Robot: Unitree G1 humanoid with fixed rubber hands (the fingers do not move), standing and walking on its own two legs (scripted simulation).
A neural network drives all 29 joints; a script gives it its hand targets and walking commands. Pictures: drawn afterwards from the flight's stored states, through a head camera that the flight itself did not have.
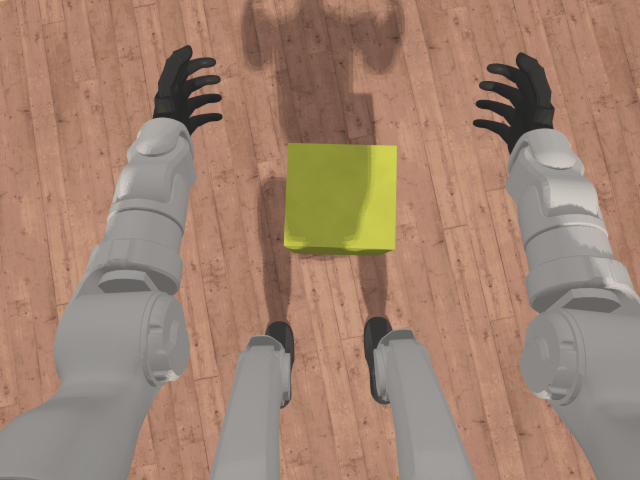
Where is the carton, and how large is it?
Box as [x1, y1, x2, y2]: [284, 143, 396, 255]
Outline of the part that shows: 288,143 284,245 295,253 378,255 394,249 396,146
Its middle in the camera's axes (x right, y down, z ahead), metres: +0.04 -0.08 +0.86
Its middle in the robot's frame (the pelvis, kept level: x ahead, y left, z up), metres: +0.49 -0.03 -0.52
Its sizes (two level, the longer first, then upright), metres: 0.210 0.200 0.250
